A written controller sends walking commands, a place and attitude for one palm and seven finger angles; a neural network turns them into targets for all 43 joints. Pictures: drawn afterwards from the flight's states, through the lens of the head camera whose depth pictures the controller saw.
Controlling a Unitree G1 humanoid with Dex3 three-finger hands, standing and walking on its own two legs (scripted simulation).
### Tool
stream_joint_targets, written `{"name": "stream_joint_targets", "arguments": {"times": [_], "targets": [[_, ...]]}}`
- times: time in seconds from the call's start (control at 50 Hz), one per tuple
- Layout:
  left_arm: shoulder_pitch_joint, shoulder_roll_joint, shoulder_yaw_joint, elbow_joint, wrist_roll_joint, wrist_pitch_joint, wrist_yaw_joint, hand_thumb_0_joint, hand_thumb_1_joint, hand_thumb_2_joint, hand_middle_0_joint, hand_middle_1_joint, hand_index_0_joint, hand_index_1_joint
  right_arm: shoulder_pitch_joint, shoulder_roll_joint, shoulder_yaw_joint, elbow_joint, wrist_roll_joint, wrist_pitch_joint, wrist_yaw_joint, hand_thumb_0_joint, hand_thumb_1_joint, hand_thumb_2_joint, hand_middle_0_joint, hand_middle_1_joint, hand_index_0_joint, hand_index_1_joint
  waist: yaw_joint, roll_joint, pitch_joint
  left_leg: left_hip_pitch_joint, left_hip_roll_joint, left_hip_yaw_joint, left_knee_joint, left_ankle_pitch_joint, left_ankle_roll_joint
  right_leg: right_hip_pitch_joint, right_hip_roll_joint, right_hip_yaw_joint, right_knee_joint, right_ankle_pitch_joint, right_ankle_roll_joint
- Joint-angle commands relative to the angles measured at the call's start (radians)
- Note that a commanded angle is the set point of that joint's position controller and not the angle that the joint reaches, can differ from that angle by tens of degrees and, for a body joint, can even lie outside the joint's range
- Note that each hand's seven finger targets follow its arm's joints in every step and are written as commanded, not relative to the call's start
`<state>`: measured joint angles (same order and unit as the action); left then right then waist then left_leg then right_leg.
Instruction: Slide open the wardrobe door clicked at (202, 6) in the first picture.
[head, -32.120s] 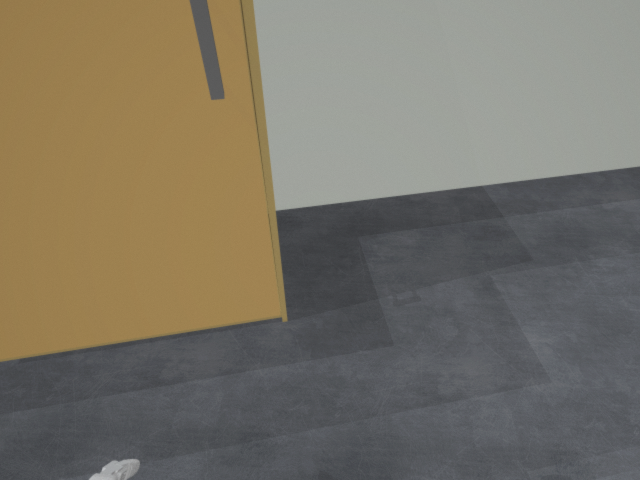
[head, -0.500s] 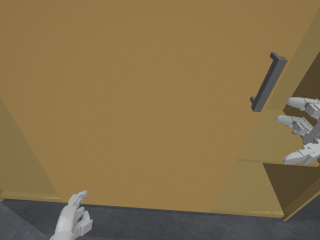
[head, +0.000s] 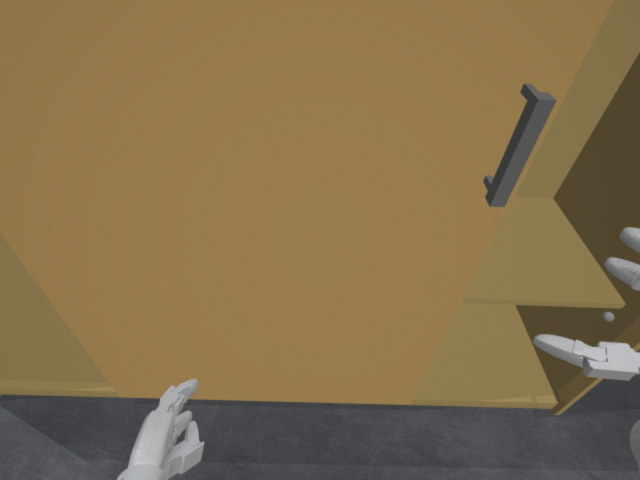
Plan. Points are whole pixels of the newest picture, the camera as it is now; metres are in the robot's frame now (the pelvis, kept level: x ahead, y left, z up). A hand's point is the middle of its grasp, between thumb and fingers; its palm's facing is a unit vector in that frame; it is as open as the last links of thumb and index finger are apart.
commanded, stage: draw the hand back to the body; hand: right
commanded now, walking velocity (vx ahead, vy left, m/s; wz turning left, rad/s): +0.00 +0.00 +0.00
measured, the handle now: (511, 147) +0.49 -0.27 +0.21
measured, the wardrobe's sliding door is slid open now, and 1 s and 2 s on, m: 0.48 0.48 0.48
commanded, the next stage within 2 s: step back with the hand held close in 0.84 s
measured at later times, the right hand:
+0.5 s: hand (583, 342) +0.21 -0.25 +0.16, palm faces +0.44 +0.83 -0.34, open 8.4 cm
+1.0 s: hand (575, 344) +0.21 -0.24 +0.16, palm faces +0.46 +0.81 -0.36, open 7.4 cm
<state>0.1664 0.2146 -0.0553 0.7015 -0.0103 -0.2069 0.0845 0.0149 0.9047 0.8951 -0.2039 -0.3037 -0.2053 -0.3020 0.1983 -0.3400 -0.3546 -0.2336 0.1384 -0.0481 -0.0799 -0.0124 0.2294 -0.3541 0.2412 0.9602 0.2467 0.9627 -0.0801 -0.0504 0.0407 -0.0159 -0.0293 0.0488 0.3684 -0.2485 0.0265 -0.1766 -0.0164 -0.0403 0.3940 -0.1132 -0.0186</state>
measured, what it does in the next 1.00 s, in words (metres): stands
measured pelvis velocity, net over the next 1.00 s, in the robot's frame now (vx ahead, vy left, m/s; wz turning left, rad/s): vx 0.02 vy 0.02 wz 0.01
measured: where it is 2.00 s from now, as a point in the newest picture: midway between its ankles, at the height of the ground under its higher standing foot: outside the picture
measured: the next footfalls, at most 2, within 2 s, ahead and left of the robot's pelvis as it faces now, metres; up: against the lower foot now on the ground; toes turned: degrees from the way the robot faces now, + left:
left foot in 1.98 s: -0.11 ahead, +0.06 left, +0.00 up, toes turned -4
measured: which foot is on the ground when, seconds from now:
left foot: down 0.00-1.00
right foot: down 0.00-1.00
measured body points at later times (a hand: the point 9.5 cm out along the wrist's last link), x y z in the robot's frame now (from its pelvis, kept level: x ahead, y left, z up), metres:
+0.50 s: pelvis +0.03 +0.00 +0.00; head +0.00 +0.02 +0.45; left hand +0.22 +0.24 -0.07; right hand +0.18 -0.29 +0.18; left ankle -0.02 +0.10 -0.74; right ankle +0.07 -0.11 -0.74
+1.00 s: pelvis +0.02 +0.02 +0.00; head -0.01 +0.04 +0.45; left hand +0.21 +0.24 -0.09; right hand +0.18 -0.28 +0.18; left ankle -0.02 +0.10 -0.74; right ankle +0.07 -0.11 -0.74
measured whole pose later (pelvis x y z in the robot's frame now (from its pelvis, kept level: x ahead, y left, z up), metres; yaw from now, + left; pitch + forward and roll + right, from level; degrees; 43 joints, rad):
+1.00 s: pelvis +0.02 +0.02 +0.00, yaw +0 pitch -6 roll +0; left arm 0.18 0.22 -0.01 0.69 0.00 -0.12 0.08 0.02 0.91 0.90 -0.20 -0.30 -0.21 -0.30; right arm 0.47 -0.34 -0.33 -0.36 0.10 -0.10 -0.11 0.01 -0.89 -0.90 0.21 0.30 0.21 0.30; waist -0.07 -0.06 0.03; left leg 0.04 -0.05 0.05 0.33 -0.27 0.05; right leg -0.13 -0.04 -0.04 0.39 -0.15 0.01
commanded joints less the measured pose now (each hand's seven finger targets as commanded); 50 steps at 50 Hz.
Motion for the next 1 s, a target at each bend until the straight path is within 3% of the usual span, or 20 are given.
{"name": "stream_joint_targets", "arguments": {"times": [0.0,0.02,0.04,0.08,0.1,0.12,0.14,0.18,0.24,0.32,0.34,0.44,0.58,0.74,0.78,0.8,0.92,0.94,0.96,0.98], "targets": [[-0.146,0.128,0.06,-0.142,0.006,-0.05,0.01,0.0,0.9,0.9,-0.2,-0.3,-0.2,-0.3,-0.174,-0.185,-0.055,-0.239,-0.032,-0.105,-0.047,0.0,-0.102,-0.515,0.227,0.767,0.227,0.767,0.027,-0.053,-0.117,-0.133,0.002,-0.041,-0.122,-0.001,-0.005,0.185,-0.011,0.032,-0.085,-0.079,0.001],[-0.146,0.135,0.058,-0.139,0.009,-0.049,0.008,0.0,0.9,0.9,-0.2,-0.3,-0.2,-0.3,-0.189,-0.206,-0.069,-0.251,-0.04,-0.111,-0.051,0.0,-0.139,-0.533,0.226,0.746,0.226,0.746,0.025,-0.078,-0.124,-0.133,0.0,-0.04,-0.123,0.005,-0.004,0.189,-0.009,0.034,-0.09,-0.076,0.005],[-0.149,0.125,0.059,-0.138,0.009,-0.046,0.008,0.0,0.9,0.9,-0.2,-0.3,-0.2,-0.3,-0.149,-0.174,-0.046,-0.242,-0.04,-0.11,-0.051,0.0,-0.175,-0.55,0.225,0.725,0.225,0.725,0.027,-0.075,-0.091,-0.133,0.0,-0.036,-0.122,0.009,-0.005,0.181,-0.011,0.034,-0.093,-0.072,0.004],[-0.15,0.135,0.06,-0.137,0.013,-0.045,0.006,0.0,0.9,0.9,-0.2,-0.3,-0.2,-0.3,-0.142,-0.209,-0.075,-0.262,-0.048,-0.117,-0.056,0.0,-0.248,-0.585,0.223,0.683,0.223,0.683,0.021,-0.054,-0.1,-0.122,-0.003,-0.034,-0.126,0.03,-0.004,0.182,-0.008,0.036,-0.093,-0.045,0.004],[-0.15,0.126,0.065,-0.141,0.014,-0.042,0.006,0.0,0.9,0.9,-0.2,-0.3,-0.2,-0.3,-0.095,-0.177,-0.055,-0.271,-0.046,-0.117,-0.054,0.0,-0.284,-0.603,0.221,0.661,0.221,0.661,0.02,-0.044,-0.105,-0.107,-0.002,-0.031,-0.116,0.047,-0.004,0.185,-0.013,0.036,-0.09,-0.02,0.004],[-0.15,0.131,0.062,-0.143,0.016,-0.04,0.003,0.0,0.9,0.9,-0.2,-0.3,-0.2,-0.3,-0.081,-0.203,-0.078,-0.273,-0.047,-0.119,-0.056,0.0,-0.32,-0.62,0.22,0.64,0.22,0.64,0.013,-0.029,-0.108,-0.108,-0.004,-0.032,-0.119,0.054,-0.005,0.183,-0.01,0.039,-0.09,-0.01,0.004],[-0.151,0.125,0.067,-0.146,0.016,-0.033,0.002,0.0,0.9,0.9,-0.2,-0.3,-0.2,-0.3,-0.021,-0.183,-0.073,-0.258,-0.042,-0.116,-0.053,0.0,-0.356,-0.637,0.219,0.619,0.219,0.619,0.012,0.013,-0.092,-0.103,-0.003,-0.029,-0.118,0.067,-0.007,0.178,-0.013,0.034,-0.087,0.006,0.001],[-0.15,0.13,0.07,-0.152,0.016,-0.025,-0.001,0.0,0.9,0.9,-0.2,-0.3,-0.2,-0.3,0.015,-0.21,-0.104,-0.275,-0.043,-0.117,-0.05,0.0,-0.429,-0.673,0.216,0.576,0.216,0.576,0.005,0.026,-0.115,-0.084,0.0,-0.032,-0.114,0.105,-0.007,0.178,-0.01,0.03,-0.079,0.045,0.0],[-0.148,0.119,0.075,-0.161,0.014,-0.009,-0.007,0.0,0.9,0.9,-0.2,-0.3,-0.2,-0.3,0.101,-0.18,-0.092,-0.288,-0.037,-0.114,-0.043,0.0,-0.538,-0.725,0.213,0.512,0.213,0.512,0.007,0.006,-0.083,-0.087,0.005,-0.033,-0.111,0.128,-0.01,0.165,-0.011,0.019,-0.07,0.061,0.001],[-0.14,0.123,0.078,-0.171,0.014,-0.005,-0.012,0.0,0.9,0.9,-0.2,-0.3,-0.2,-0.3,0.13,-0.195,-0.098,-0.359,-0.044,-0.116,-0.044,0.0,-0.682,-0.795,0.207,0.427,0.207,0.427,0.009,-0.049,-0.112,-0.084,0.006,-0.036,-0.105,0.183,-0.011,0.183,-0.008,0.012,-0.051,0.111,0.003],[-0.138,0.118,0.08,-0.172,0.015,-0.002,-0.011,0.0,0.9,0.9,-0.2,-0.3,-0.2,-0.3,0.166,-0.17,-0.081,-0.347,-0.043,-0.112,-0.043,0.0,-0.719,-0.813,0.206,0.406,0.206,0.406,0.013,-0.046,-0.086,-0.09,0.007,-0.033,-0.102,0.19,-0.013,0.174,-0.01,0.008,-0.05,0.116,0.002],[-0.133,0.119,0.085,-0.182,0.014,0.005,-0.01,0.0,0.9,0.9,-0.2,-0.3,-0.2,-0.3,0.216,-0.171,-0.077,-0.38,-0.044,-0.109,-0.047,0.0,-0.9,-0.9,0.2,0.3,0.2,0.3,0.014,0.0,-0.088,-0.099,0.008,-0.033,-0.099,0.208,-0.019,0.175,-0.007,0.006,-0.038,0.124,-0.002],[-0.139,0.117,0.081,-0.172,0.015,0.011,0.005,0.0,0.9,0.9,-0.2,-0.3,-0.2,-0.3,0.14,-0.186,-0.084,-0.362,-0.05,-0.111,-0.056,0.0,-0.9,-0.9,0.2,0.3,0.2,0.3,0.02,-0.013,-0.059,-0.129,0.016,-0.044,-0.126,0.183,-0.022,0.181,0.0,-0.002,-0.033,0.085,-0.007],[-0.148,0.107,0.079,-0.176,0.017,0.015,0.005,0.0,0.9,0.9,-0.2,-0.3,-0.2,-0.3,0.175,-0.166,-0.071,-0.341,-0.044,-0.112,-0.051,0.0,-0.9,-0.9,0.2,0.3,0.2,0.3,0.012,0.026,-0.047,-0.114,0.019,-0.048,-0.126,0.179,-0.025,0.172,0.001,0.004,-0.038,0.075,-0.01],[-0.15,0.112,0.079,-0.175,0.018,0.015,0.007,0.0,0.9,0.9,-0.2,-0.3,-0.2,-0.3,0.162,-0.197,-0.096,-0.35,-0.046,-0.113,-0.052,0.0,-0.9,-0.9,0.2,0.3,0.2,0.3,0.008,0.017,-0.07,-0.11,0.021,-0.051,-0.127,0.188,-0.027,0.18,0.003,0.001,-0.037,0.079,-0.01],[-0.151,0.104,0.079,-0.175,0.017,0.018,0.007,0.0,0.9,0.9,-0.2,-0.3,-0.2,-0.3,0.183,-0.17,-0.078,-0.335,-0.04,-0.111,-0.049,0.0,-0.9,-0.9,0.2,0.3,0.2,0.3,0.011,0.021,-0.045,-0.117,0.022,-0.052,-0.131,0.171,-0.029,0.17,0.002,0.0,-0.039,0.064,-0.011],[-0.151,0.108,0.08,-0.172,0.016,0.015,0.009,0.0,0.9,0.9,-0.2,-0.3,-0.2,-0.3,0.163,-0.185,-0.088,-0.348,-0.044,-0.121,-0.049,0.0,-0.9,-0.9,0.2,0.3,0.2,0.3,0.011,-0.001,-0.048,-0.123,0.025,-0.059,-0.135,0.178,-0.03,0.175,0.007,-0.002,-0.03,0.066,-0.011],[-0.147,0.108,0.083,-0.167,0.016,0.018,0.012,0.0,0.9,0.9,-0.2,-0.3,-0.2,-0.3,0.148,-0.214,-0.121,-0.333,-0.04,-0.119,-0.055,0.0,-0.9,-0.9,0.2,0.3,0.2,0.3,0.012,0.004,-0.042,-0.124,0.026,-0.062,-0.136,0.178,-0.03,0.172,0.004,-0.002,-0.027,0.064,-0.011],[-0.144,0.107,0.063,-0.213,-0.002,0.041,0.001,0.0,0.9,0.9,-0.2,-0.3,-0.2,-0.3,-0.027,-0.374,-0.251,-0.416,-0.051,-0.159,-0.068,0.0,-0.9,-0.9,0.2,0.3,0.2,0.3,0.038,-0.054,0.023,-0.213,0.075,-0.117,-0.16,0.246,-0.041,0.097,-0.014,0.025,0.024,0.033,-0.011],[-0.143,0.096,0.064,-0.18,0.011,0.053,0.005,0.0,0.9,0.9,-0.2,-0.3,-0.2,-0.3,0.14,-0.245,-0.156,-0.309,-0.054,-0.153,-0.051,0.0,-0.9,-0.9,0.2,0.3,0.2,0.3,0.048,0.065,-0.007,-0.242,0.112,-0.096,-0.126,0.353,-0.042,0.074,-0.03,0.04,0.09,0.107,-0.015]]}}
